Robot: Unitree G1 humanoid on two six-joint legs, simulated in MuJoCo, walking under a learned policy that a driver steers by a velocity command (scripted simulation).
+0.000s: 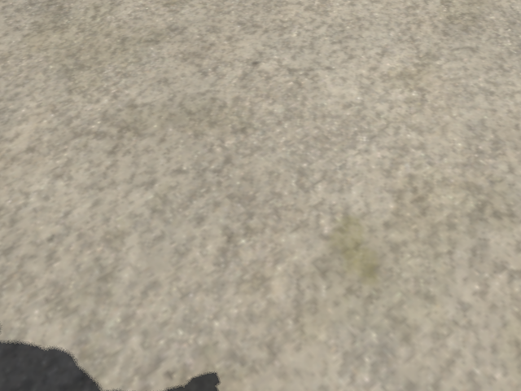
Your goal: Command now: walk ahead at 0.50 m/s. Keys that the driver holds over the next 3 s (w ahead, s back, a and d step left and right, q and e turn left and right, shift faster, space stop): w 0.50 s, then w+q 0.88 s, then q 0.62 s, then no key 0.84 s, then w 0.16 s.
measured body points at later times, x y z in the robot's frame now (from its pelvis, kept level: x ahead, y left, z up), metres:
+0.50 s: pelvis +0.28 +0.07 +0.00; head +0.30 +0.08 +0.45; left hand +0.43 +0.33 -0.12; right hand +0.28 -0.20 -0.14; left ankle +0.26 +0.15 -0.75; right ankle +0.42 -0.12 -0.68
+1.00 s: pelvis +0.56 +0.01 +0.00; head +0.57 +0.01 +0.45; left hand +0.54 +0.29 -0.13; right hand +0.72 -0.24 -0.12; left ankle +0.60 +0.19 -0.67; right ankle +0.57 -0.09 -0.75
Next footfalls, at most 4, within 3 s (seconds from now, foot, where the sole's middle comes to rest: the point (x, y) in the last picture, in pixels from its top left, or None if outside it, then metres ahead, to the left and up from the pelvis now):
0.18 left None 0.30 0.15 -0.79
0.74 right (325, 354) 0.61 -0.09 -0.79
1.28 left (213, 284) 0.81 0.24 -0.79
1.74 right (232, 207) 1.10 0.21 -0.79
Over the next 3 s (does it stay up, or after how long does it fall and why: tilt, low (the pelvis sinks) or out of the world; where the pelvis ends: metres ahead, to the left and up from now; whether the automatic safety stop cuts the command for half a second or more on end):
stays up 0.93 0.24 -0.02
